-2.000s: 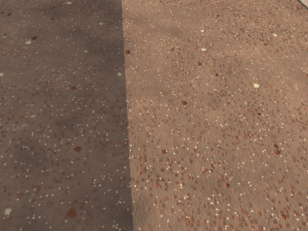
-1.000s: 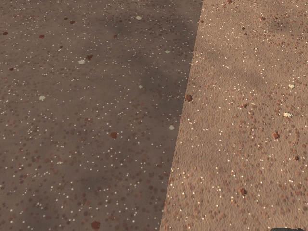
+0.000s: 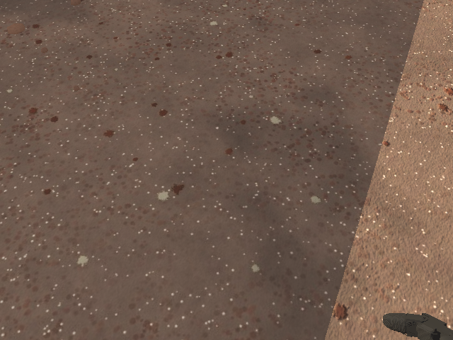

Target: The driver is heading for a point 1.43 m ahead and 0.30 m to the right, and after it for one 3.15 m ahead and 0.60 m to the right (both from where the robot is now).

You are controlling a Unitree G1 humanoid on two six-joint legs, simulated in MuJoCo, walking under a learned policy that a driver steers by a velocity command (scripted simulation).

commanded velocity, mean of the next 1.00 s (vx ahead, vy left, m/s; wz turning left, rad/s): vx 0.50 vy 0.00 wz -0.34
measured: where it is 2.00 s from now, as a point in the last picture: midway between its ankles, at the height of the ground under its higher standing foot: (320, 235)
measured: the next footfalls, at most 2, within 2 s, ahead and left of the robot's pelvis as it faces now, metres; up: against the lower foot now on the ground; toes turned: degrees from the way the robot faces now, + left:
left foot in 0.04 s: +0.19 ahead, +0.12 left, +0.00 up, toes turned +1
right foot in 0.58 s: +0.44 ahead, -0.16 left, +0.00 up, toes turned -20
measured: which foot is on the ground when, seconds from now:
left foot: up 0.00-0.02, down 0.04-0.60, up 0.62-1.00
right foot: down 0.00-0.04, up 0.06-0.56, down 0.58-1.00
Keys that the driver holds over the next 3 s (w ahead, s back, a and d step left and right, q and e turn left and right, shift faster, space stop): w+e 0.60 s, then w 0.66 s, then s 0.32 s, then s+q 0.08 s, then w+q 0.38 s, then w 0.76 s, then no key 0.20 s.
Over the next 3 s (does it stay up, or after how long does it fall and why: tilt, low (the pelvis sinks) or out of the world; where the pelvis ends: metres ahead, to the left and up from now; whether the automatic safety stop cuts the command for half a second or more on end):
stays up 1.29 -0.21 0.00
